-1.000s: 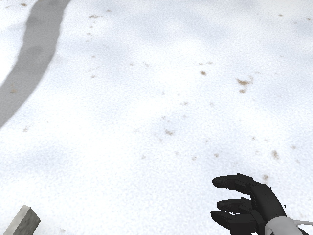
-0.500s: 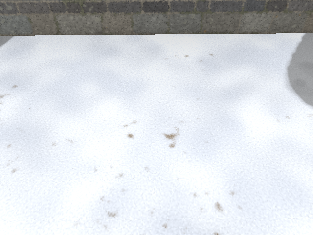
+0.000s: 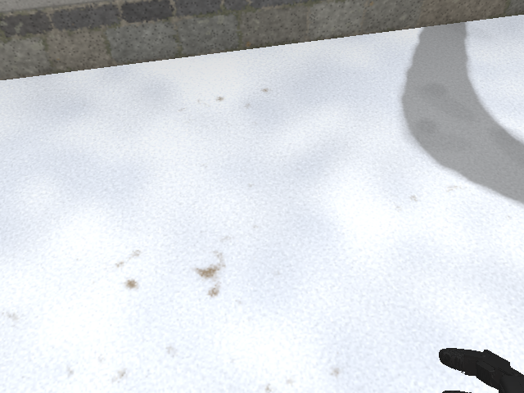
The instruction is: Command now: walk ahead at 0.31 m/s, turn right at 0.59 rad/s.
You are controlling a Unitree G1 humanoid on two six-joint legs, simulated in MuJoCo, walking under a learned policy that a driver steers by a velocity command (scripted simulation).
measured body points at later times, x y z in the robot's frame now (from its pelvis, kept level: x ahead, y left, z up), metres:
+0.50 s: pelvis +0.10 +0.00 -0.02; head +0.11 -0.01 +0.43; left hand +0.32 +0.20 -0.11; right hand +0.14 -0.27 -0.15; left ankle +0.21 +0.12 -0.74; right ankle +0.10 -0.12 -0.74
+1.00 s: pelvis +0.12 -0.01 -0.01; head +0.13 -0.01 +0.44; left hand +0.26 +0.20 -0.14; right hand +0.12 -0.27 -0.16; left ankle +0.19 +0.12 -0.74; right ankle +0.10 -0.12 -0.74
